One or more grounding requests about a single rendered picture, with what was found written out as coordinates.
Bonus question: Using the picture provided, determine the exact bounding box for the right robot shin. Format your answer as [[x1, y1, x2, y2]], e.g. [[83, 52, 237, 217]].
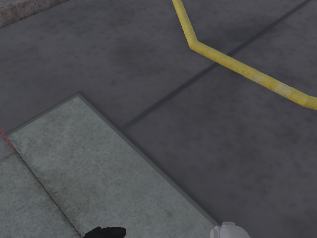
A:
[[220, 221, 236, 228]]

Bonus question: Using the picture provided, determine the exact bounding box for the robot right thigh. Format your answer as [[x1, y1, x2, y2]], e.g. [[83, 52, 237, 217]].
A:
[[210, 224, 251, 238]]

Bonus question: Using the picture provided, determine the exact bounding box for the robot left hand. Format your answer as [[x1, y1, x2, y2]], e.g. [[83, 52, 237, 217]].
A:
[[83, 226, 126, 238]]

